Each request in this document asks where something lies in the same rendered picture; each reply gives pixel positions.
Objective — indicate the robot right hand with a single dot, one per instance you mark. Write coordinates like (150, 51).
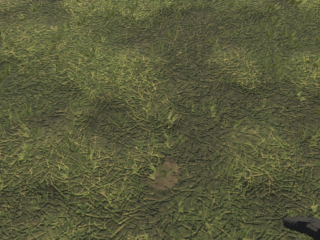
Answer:
(304, 225)

